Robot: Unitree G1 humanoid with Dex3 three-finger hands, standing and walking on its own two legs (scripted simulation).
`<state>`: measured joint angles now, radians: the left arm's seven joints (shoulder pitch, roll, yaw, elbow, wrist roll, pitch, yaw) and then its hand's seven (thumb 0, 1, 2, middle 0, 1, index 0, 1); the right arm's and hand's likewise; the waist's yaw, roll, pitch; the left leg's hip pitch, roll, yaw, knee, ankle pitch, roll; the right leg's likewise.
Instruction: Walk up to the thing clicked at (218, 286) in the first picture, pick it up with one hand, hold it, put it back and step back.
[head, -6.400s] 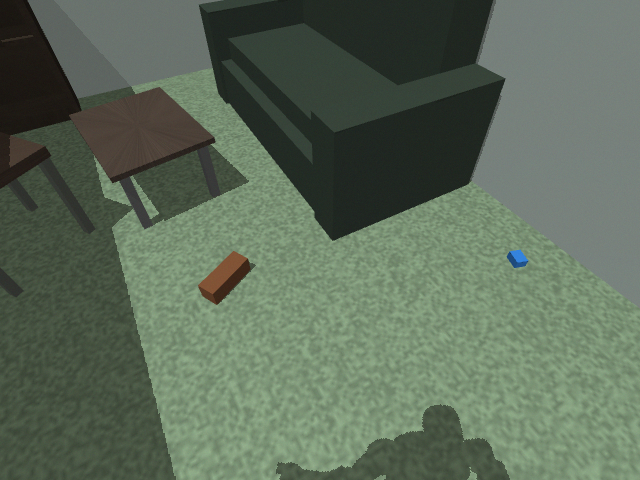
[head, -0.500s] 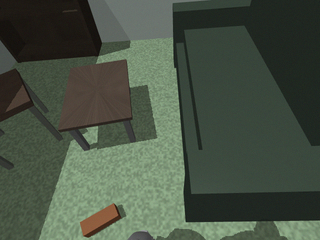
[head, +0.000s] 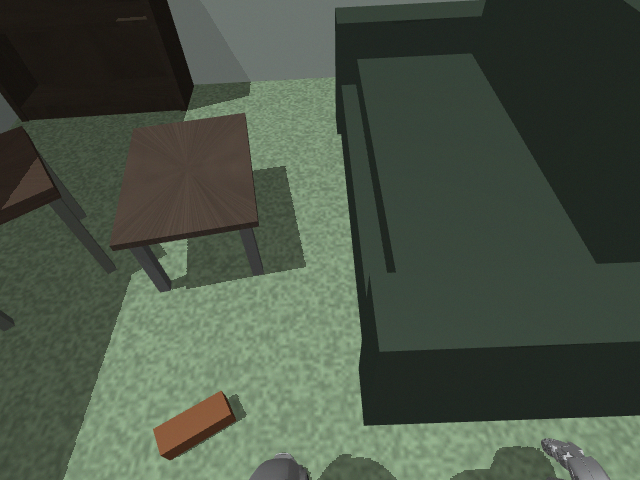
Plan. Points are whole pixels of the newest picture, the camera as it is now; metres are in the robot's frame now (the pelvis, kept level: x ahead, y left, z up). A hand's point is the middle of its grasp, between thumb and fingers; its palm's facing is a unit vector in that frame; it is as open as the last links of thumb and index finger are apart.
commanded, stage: walk up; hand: left
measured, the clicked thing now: (196, 424) +0.37 +0.42 -0.71
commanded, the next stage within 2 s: none
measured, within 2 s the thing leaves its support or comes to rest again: neither
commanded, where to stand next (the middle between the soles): +0.06 +0.01 m, yaw +3 degrees
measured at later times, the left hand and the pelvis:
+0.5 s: hand out of the picture +0.12 +0.27 -0.13, palm faces +0.02 -0.94 -0.35, open 7.4 cm; pelvis +0.04 -0.01 +0.02, yaw +3 degrees
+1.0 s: hand out of the picture +0.05 +0.29 -0.14, palm faces +0.16 -0.88 -0.46, open 7.4 cm; pelvis -0.04 -0.01 -0.02, yaw +7 degrees
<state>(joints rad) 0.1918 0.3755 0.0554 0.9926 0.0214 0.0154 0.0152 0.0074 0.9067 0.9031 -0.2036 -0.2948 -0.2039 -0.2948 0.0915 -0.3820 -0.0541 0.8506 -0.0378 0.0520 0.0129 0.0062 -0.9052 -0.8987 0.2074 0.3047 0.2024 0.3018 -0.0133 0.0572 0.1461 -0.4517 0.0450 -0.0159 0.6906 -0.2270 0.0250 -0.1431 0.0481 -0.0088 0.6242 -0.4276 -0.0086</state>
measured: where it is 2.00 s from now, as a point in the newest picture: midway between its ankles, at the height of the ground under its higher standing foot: outside the picture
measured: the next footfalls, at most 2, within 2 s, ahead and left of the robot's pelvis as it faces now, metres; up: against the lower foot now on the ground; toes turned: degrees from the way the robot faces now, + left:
left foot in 0.22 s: +0.05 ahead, +0.12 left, +0.00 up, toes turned +1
right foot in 0.60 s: +0.21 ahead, -0.14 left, +0.00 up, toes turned +0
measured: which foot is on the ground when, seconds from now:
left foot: down 0.00-0.00, up 0.02-0.20, down 0.22-0.62, up 0.64-0.94, down 0.96-1.00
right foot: down 0.00-0.26, up 0.28-0.58, down 0.60-1.00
